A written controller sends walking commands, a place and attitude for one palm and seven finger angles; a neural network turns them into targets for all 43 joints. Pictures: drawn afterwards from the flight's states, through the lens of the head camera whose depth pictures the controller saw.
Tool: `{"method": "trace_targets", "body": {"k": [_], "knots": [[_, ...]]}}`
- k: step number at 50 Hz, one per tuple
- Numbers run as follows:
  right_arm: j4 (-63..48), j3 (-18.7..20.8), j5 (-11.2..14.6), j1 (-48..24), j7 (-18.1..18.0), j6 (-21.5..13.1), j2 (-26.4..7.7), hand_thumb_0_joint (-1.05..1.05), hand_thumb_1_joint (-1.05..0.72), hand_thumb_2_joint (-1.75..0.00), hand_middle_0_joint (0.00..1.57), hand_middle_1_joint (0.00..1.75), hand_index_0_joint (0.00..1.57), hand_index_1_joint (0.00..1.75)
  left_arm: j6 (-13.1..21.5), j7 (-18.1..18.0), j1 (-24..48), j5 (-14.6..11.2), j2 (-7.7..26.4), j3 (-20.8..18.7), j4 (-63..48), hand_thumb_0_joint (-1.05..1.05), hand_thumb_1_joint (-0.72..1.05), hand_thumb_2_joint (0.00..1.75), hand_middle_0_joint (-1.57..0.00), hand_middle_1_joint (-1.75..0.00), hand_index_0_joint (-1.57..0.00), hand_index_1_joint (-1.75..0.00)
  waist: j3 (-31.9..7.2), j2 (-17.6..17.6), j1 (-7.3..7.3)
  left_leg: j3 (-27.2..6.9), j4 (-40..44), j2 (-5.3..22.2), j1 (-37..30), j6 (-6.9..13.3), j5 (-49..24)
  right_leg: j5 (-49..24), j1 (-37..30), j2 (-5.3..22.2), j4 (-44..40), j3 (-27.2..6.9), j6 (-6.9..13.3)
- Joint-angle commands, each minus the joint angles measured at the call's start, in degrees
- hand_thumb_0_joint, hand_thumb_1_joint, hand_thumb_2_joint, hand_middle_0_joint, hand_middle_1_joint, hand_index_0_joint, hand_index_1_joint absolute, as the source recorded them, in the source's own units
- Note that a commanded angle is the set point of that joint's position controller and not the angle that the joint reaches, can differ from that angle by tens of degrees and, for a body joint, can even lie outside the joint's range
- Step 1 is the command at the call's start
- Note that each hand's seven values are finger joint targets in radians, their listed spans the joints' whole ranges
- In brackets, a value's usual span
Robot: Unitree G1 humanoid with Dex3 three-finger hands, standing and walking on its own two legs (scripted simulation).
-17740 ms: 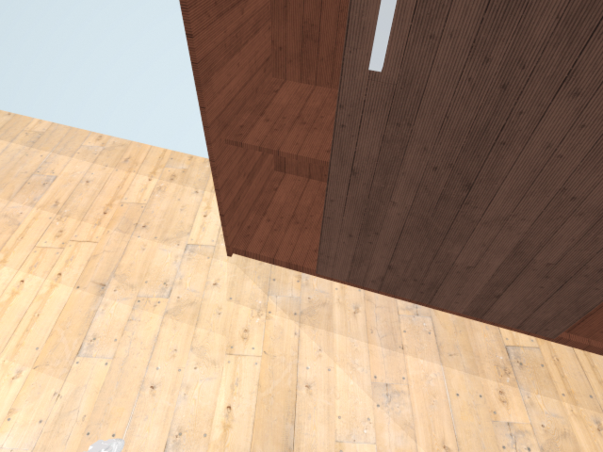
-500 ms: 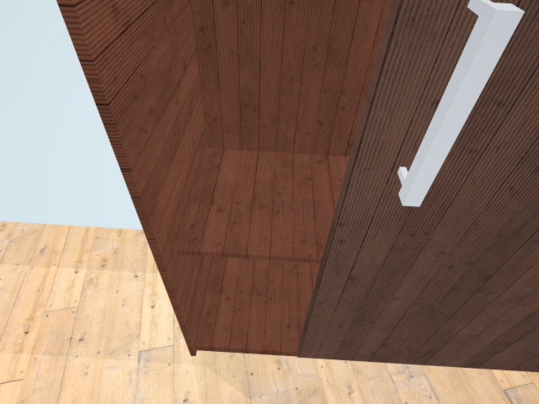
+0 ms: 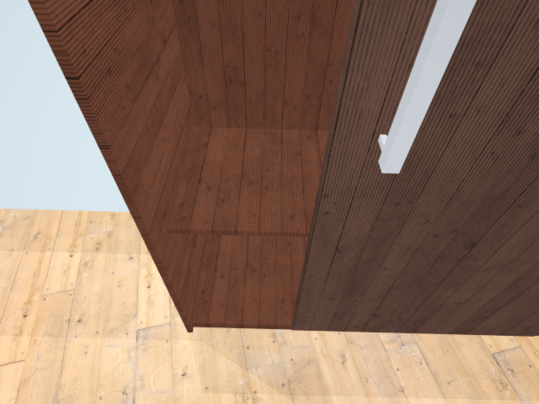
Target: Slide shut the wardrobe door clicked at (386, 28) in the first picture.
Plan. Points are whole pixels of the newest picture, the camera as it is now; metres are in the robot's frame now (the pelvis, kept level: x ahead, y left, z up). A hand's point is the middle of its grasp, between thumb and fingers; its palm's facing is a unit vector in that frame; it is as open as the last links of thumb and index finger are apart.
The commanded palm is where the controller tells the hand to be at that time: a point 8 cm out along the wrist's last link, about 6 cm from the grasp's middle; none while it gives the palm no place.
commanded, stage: come to a stop and stand still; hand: right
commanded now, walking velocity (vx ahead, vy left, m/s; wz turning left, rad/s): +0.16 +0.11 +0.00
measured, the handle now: (415, 78) +0.44 -0.16 +0.27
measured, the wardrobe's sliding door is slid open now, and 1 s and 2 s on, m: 0.36 0.36 0.36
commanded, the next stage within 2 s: look again from close up in 1.42 s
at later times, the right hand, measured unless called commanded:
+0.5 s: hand out of the picture -0.01 -0.17 -0.17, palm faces +0.00 +0.98 -0.19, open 7.4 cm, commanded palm none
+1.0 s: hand out of the picture +0.08 -0.22 -0.17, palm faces -0.01 +0.97 -0.22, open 7.4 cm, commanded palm none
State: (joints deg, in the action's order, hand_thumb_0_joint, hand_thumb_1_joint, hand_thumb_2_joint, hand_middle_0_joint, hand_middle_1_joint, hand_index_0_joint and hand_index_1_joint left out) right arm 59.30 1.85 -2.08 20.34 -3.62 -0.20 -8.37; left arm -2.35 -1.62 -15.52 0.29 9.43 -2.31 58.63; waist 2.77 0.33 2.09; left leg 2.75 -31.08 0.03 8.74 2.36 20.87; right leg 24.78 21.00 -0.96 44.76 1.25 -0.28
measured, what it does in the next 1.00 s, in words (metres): steps on the spot: left foot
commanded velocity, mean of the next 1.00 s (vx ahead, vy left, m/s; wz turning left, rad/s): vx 0.02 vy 0.03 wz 0.00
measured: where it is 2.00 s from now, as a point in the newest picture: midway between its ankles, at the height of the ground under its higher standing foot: outside the picture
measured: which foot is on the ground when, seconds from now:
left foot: down 0.00-0.06, up 0.08-0.28, down 0.30-1.00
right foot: down 0.00-1.00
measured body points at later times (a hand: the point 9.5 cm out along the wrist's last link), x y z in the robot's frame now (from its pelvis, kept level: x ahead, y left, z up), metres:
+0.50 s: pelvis +0.01 -0.01 +0.00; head +0.02 +0.00 +0.45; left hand -0.02 +0.20 -0.17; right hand -0.01 -0.23 -0.16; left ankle -0.03 +0.08 -0.73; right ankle +0.03 -0.13 -0.73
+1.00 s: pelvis +0.05 -0.03 +0.00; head +0.07 -0.04 +0.45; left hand +0.09 +0.20 -0.15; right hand +0.09 -0.27 -0.15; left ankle -0.03 +0.08 -0.73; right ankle +0.03 -0.13 -0.73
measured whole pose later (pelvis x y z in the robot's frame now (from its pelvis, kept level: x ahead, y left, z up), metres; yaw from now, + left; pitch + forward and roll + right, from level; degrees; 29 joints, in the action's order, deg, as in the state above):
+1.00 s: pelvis +0.05 -0.03 +0.00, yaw +1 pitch +0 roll -1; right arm 60.2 -0.6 -0.6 14.7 -2.7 -1.0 -11.1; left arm 1.6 -1.7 -12.2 0.5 10.1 1.1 61.9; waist 1.1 1.5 0.2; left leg -1.2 -27.1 0.2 5.4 0.2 21.7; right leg 17.4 11.1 -1.5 28.4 2.8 1.8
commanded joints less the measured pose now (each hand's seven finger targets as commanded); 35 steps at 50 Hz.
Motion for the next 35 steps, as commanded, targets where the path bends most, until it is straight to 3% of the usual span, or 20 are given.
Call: {"method": "trace_targets", "body": {"k": [1,2,3,4,5,8,10,12,13,15,16,18,19,20,21,22,24,26,29,35], "knots": [[-3.46,1.55,0.87,-0.96,0.46,-0.43,-8.47,0.0,-0.9,-0.9,0.2,0.3,0.2,0.3,2.78,0.1,-9.16,0.23,1.6,0.64,-1.03,0.0,0.9,0.9,-0.2,-0.3,-0.2,-0.3,-0.51,3.05,-4.65,-7.43,2.46,9.15,10.13,3.6,-16.74,-12.53,-15.56,0.95,-21.93,0.27,0.88],[-3.6,0.96,1.31,0.52,1.01,-0.08,-5.93,0.0,-0.9,-0.9,0.2,0.3,0.2,0.3,3.7,-0.15,-9.9,0.83,5.58,0.11,-0.33,0.0,0.9,0.9,-0.2,-0.3,-0.2,-0.3,0.73,-7.97,-3.95,-4.15,-4.47,3.04,15.43,0.08,-3.85,-9.03,-16.82,9.4,-27.09,-12.29,4.44],[-3.85,0.41,1.36,0.63,1.39,0.08,-4.19,0.0,-0.9,-0.9,0.2,0.3,0.2,0.3,3.32,-0.53,-8.8,0.92,8.36,-0.42,-0.89,0.0,0.9,0.9,-0.2,-0.3,-0.2,-0.3,2.24,-13.23,-3.27,-2.13,-10.02,0.87,14.61,-1.71,9.29,1.5,-9.07,16.55,-33.37,-21.01,8.84],[-3.73,0.32,0.88,0.74,1.59,0.67,-4.12,0.0,-0.9,-0.9,0.2,0.3,0.2,0.3,2.88,-0.18,-6.76,1.25,8.95,-0.53,-1.95,0.0,0.9,0.9,-0.2,-0.3,-0.2,-0.3,4.75,-10.05,-2.97,-3.47,-14.5,0.68,12.95,-0.83,10.42,13.43,-1.31,17.49,-36.83,-24.52,10.62],[-2.67,0.37,0.38,-0.5,1.54,1.25,-4.42,0.0,-0.9,-0.9,0.2,0.3,0.2,0.3,3.13,-0.12,-5.55,1.37,8.15,-0.25,-1.75,0.0,0.9,0.9,-0.2,-0.3,-0.2,-0.3,6.12,-9.95,-2.54,-4.41,-18.87,1.34,13.56,-0.48,8.43,16.65,1.65,16.57,-38.93,-25.98,10.45],[-1.91,0.26,0.4,1.8,2.29,1.06,-4.99,0.0,-0.9,-0.9,0.2,0.3,0.2,0.3,3.37,-0.33,-2.09,1.16,8.32,-0.09,-2.12,0.0,0.9,0.9,-0.2,-0.3,-0.2,-0.3,3.03,-6.24,-0.38,-5.15,-18.33,2.2,11.35,-0.4,6.48,11.28,1.71,15.54,-37.35,-21.52,10.1],[-1.35,0.19,0.58,3.45,2.48,0.8,-4.17,0.0,-0.9,-0.9,0.2,0.3,0.2,0.3,3.25,-0.31,-1.92,1.23,8.98,-0.48,-1.75,0.0,0.9,0.9,-0.2,-0.3,-0.2,-0.3,0.29,-5.09,-0.46,-3.96,-9.89,1.52,7.5,-0.58,6.18,8.33,-0.47,14.07,-35.03,-17.58,8.55],[-0.33,0.1,0.73,5.26,2.47,0.43,-3.57,0.0,-0.9,-0.9,0.2,0.3,0.2,0.3,2.72,-0.18,-2.83,0.95,8.91,-0.65,-0.75,0.0,0.9,0.9,-0.2,-0.3,-0.2,-0.3,1.18,-3.71,-0.18,-2.28,1.39,0.15,1.72,-0.92,0.79,10.42,1.89,11.68,-32.52,-13.95,6.2],[0.2,0.18,0.66,6.32,2.32,0.14,-4.58,0.0,-0.9,-0.9,0.2,0.3,0.2,0.3,2.42,-0.02,-3.29,0.63,7.89,-0.53,-0.28,0.0,0.9,0.9,-0.2,-0.3,-0.2,-0.3,2.28,-0.34,0.07,-3.44,7.62,0.2,-1.77,-0.95,-0.51,10.57,4.61,8.93,-29.73,-10.95,4.46],[0.19,0.36,0.75,4.89,1.66,-0.21,-7.09,0.0,-0.9,-0.9,0.2,0.3,0.2,0.3,1.98,0.09,-4.97,0.34,3.81,0.28,-0.08,0.0,0.9,0.9,-0.2,-0.3,-0.2,-0.3,3.36,5.69,-1.71,-13.9,17.77,7.02,3.68,2.02,12.04,4.36,2.53,1.16,-20.05,-3.01,1.26],[0.19,0.47,1.28,2.94,1.64,-0.88,-7.81,0.0,-0.9,-0.9,0.2,0.3,0.2,0.3,2.16,0.08,-5.39,0.63,2.18,0.88,0.35,0.0,0.9,0.9,-0.2,-0.3,-0.2,-0.3,3.44,9.05,-2.37,-16.53,20.13,9.34,6.71,3.6,14.09,-3.41,-0.62,0.88,-15.42,-0.8,0.78],[0.96,0.13,1.7,1.53,1.52,-1.83,-6.37,0.0,-0.9,-0.9,0.2,0.3,0.2,0.3,2.76,0.05,-6.4,0.61,1.23,1.56,1.79,0.0,0.9,0.9,-0.2,-0.3,-0.2,-0.3,4.48,8.6,-3.3,-13.69,18.36,8.53,6.64,4.12,-0.81,-11.45,-3.69,2.23,-15.67,-1.37,0.92],[1.54,-0.72,0.17,3.07,-0.76,-2.52,-5.33,0.0,-0.9,-0.9,0.2,0.3,0.2,0.3,3.18,0.75,-0.95,1.13,5.06,1.3,-0.71,0.0,0.9,0.9,-0.2,-0.3,-0.2,-0.3,4.97,1.69,-2.32,-16.52,15.41,9.21,14.73,2.85,-13.27,-11.28,-8.91,3.86,-7.89,-2.19,-0.54],[-1.87,-0.79,0.73,-1.8,-0.2,-2.64,-8.7,0.0,-0.9,-0.9,0.2,0.3,0.2,0.3,2.85,1.21,-5.56,1.11,2.35,1.32,-1.54,0.0,0.9,0.9,-0.2,-0.3,-0.2,-0.3,3.34,0.12,-6.14,-13.05,16.04,9.2,14.61,3.43,3.43,-6.11,-7.11,4.33,-8.27,-1.26,0.43],[-2.9,-0.65,0.9,-2.84,0.15,-2.53,-8.32,0.0,-0.9,-0.9,0.2,0.3,0.2,0.3,2.66,1.51,-6.54,1.17,2.89,1.6,-1.23,0.0,0.9,0.9,-0.2,-0.3,-0.2,-0.3,4.41,0.09,-5.86,-12.46,15.05,7.41,14.89,3.76,9.28,-5.09,-4.84,3.47,-8.9,-0.57,0.57],[-2.93,-0.59,1.07,-1.66,0.22,-2.67,-7.7,0.0,-0.9,-0.9,0.2,0.3,0.2,0.3,3.01,1.47,-7.38,1.27,2.9,1.73,-1.19,0.0,0.9,0.9,-0.2,-0.3,-0.2,-0.3,3.37,0.18,-5.61,-12.14,13.09,6.69,13.82,4.08,6.19,-7.3,-4.75,3.96,-10.54,-1.03,0.97],[-1.87,-0.74,1.29,0.12,0.62,-2.64,-7.7,0.0,-0.9,-0.9,0.2,0.3,0.2,0.3,3.71,1.22,-6.95,1.15,3.22,2.21,-1.27,0.0,0.9,0.9,-0.2,-0.3,-0.2,-0.3,1.44,-5.15,-4.18,-9.75,9.22,5.07,9.31,3.61,0.86,-10.53,-3.67,4.22,-13.54,-2.49,1.96],[-0.63,-1.2,1.38,1.58,0.73,-2.48,-6.24,0.0,-0.9,-0.9,0.2,0.3,0.2,0.3,4.21,0.65,-6.47,0.78,3.76,2.42,-0.97,0.0,0.9,0.9,-0.2,-0.3,-0.2,-0.3,1.04,-3.03,-3.13,-8.57,6.39,3.49,6.29,2.6,-5.63,-14.91,-3.55,5.45,-15.23,-4.36,2.92],[0.47,-1.48,1.52,2.83,0.87,-2.63,-5.81,0.0,-0.9,-0.9,0.2,0.3,0.2,0.3,4.63,0.09,-5.59,0.49,4.37,2.54,-0.34,0.0,0.9,0.9,-0.2,-0.3,-0.2,-0.3,-0.56,2.43,-2.31,-8.16,5.02,4.2,2.02,1.74,-18.39,-19.93,-4.25,5.42,-14.85,-3.89,3.03],[0.75,-1.49,1.61,2.3,0.6,-2.21,-6.66,0.0,-0.9,-0.9,0.2,0.3,0.2,0.3,4.58,-0.4,-4.05,0.34,4.43,2.61,1.8,0.0,0.9,0.9,-0.2,-0.3,-0.2,-0.3,-1.17,1.6,-2.24,-7.71,4.09,5.05,-0.12,0.71,-29.3,-25.53,-7.83,5.26,-15.73,-3.1,2.56]]}}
